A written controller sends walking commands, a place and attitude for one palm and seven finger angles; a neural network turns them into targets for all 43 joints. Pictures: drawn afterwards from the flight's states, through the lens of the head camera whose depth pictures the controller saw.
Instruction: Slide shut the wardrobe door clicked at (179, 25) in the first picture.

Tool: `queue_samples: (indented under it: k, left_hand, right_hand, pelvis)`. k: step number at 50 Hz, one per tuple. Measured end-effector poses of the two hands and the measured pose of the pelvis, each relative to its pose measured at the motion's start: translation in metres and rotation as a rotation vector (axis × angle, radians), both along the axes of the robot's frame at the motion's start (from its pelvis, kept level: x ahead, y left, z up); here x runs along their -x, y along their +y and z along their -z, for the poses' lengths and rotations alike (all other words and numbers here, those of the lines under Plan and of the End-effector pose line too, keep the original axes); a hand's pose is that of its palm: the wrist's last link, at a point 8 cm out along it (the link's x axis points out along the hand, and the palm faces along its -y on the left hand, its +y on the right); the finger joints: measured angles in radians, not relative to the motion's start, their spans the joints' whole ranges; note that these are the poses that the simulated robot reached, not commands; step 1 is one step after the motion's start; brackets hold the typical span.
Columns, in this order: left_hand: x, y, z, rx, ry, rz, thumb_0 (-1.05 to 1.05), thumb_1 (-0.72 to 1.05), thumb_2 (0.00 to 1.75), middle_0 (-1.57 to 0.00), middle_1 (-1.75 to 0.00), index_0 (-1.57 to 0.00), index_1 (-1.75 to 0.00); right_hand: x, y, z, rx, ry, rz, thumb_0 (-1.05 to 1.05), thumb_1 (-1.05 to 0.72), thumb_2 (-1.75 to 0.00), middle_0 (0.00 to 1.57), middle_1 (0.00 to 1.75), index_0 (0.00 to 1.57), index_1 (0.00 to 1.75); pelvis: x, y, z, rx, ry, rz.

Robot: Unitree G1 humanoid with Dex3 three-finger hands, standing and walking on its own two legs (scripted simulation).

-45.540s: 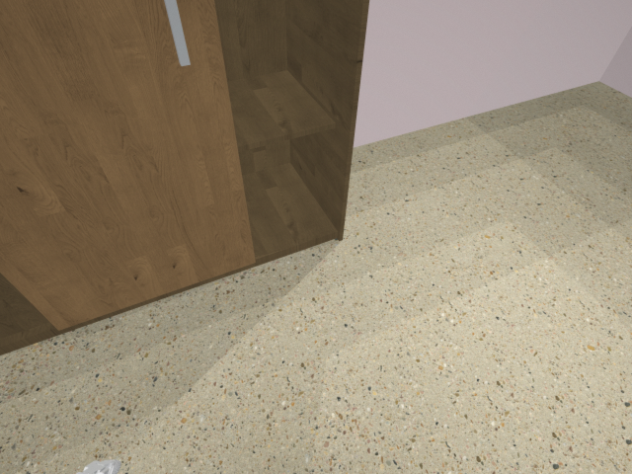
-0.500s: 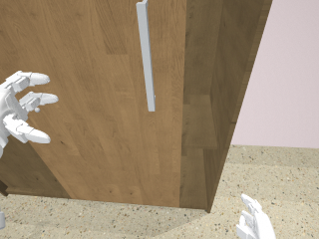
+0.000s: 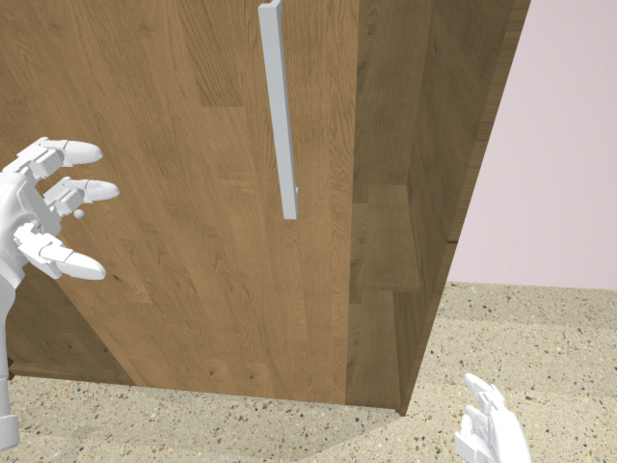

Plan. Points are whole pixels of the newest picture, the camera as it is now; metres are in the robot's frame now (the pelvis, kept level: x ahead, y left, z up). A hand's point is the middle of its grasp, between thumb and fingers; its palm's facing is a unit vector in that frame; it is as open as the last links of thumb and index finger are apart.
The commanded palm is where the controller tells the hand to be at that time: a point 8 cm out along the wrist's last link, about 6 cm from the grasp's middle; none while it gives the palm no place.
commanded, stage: move the hooked fingers beside the handle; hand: left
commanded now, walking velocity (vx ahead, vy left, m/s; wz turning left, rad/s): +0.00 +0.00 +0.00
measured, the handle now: (284, 123) +0.48 +0.09 +0.25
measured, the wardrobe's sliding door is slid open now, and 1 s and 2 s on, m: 0.17 0.17 0.17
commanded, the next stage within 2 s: none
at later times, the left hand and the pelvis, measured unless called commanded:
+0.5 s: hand (138, 192) +0.33 +0.23 +0.24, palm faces +0.04 -1.00 -0.05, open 14.0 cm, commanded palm +0.30 +0.28 +0.24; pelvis +0.00 +0.01 +0.00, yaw -1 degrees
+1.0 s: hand (188, 173) +0.38 +0.19 +0.23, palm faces +0.04 -1.00 -0.02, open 14.0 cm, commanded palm +0.35 +0.24 +0.24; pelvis +0.01 +0.01 +0.00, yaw -1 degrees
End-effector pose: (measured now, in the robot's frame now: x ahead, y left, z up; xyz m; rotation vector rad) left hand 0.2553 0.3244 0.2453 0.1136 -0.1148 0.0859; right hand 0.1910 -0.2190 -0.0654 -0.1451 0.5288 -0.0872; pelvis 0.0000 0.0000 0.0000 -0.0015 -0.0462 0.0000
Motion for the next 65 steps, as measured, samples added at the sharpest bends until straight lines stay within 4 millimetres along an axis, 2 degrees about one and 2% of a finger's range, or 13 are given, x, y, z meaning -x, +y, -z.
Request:
queue_samples:
  k: [19, 28, 32, 36, 42, 49, 65]
  left_hand:
    - [-0.043, -0.024, 0.008, 0.050, 0.015, 0.033, -0.01, -0.50, 0.30, -0.30, -1.20, -0.30, -1.20]
    - [-0.057, -0.046, 0.009, 0.069, 0.011, 0.056, -0.01, -0.50, 0.30, -0.30, -1.20, -0.30, -1.20]
    - [-0.066, -0.048, 0.013, 0.081, 0.040, 0.040, -0.01, -0.50, 0.30, -0.30, -1.20, -0.30, -1.20]
    - [-0.075, -0.051, 0.014, 0.079, 0.054, 0.025, -0.01, -0.50, 0.30, -0.30, -1.20, -0.30, -1.20]
    - [-0.087, -0.065, 0.010, 0.089, 0.034, 0.054, -0.01, -0.50, 0.30, -0.30, -1.20, -0.30, -1.20]
    - [-0.101, -0.077, 0.017, 0.096, 0.072, 0.048, -0.01, -0.50, 0.30, -0.30, -1.20, -0.30, -1.20]
    - [-0.130, -0.109, 0.016, 0.115, 0.081, 0.060, -0.01, -0.50, 0.30, -0.30, -1.20, -0.30, -1.20]
  right_hand:
    - [0.004, 0.005, 0.002, 0.007, 0.040, 0.028, 0.01, -0.90, -0.90, 0.21, 0.30, 0.20, 0.30]
    - [0.007, 0.007, 0.006, 0.012, 0.073, 0.034, 0.01, -0.90, -0.90, 0.21, 0.30, 0.20, 0.30]
    - [0.008, 0.007, 0.007, 0.012, 0.087, 0.040, 0.01, -0.90, -0.90, 0.21, 0.30, 0.20, 0.30]
    - [0.012, 0.005, 0.008, 0.016, 0.103, 0.048, 0.01, -0.90, -0.90, 0.21, 0.30, 0.20, 0.30]
    - [0.018, 0.000, 0.011, 0.021, 0.128, 0.063, 0.01, -0.90, -0.90, 0.21, 0.30, 0.20, 0.30]
    - [0.026, -0.007, 0.016, 0.020, 0.160, 0.089, 0.01, -0.90, -0.90, 0.21, 0.30, 0.20, 0.30]
    - [0.041, -0.017, 0.024, 0.018, 0.225, 0.125, 0.01, -0.90, -0.90, 0.20, 0.30, 0.20, 0.30]
  pelvis:
    - [-0.003, 0.008, 0.000, -0.001, 0.009, 0.011]
    - [-0.004, 0.011, -0.001, -0.003, 0.009, 0.012]
    - [-0.003, 0.011, -0.001, -0.002, 0.010, 0.013]
    - [-0.003, 0.010, -0.001, -0.002, 0.010, 0.014]
    - [-0.005, 0.009, -0.002, -0.002, 0.011, 0.016]
    - [-0.006, 0.008, -0.002, -0.004, 0.015, 0.023]
    - [-0.009, 0.004, -0.003, -0.006, 0.025, 0.030]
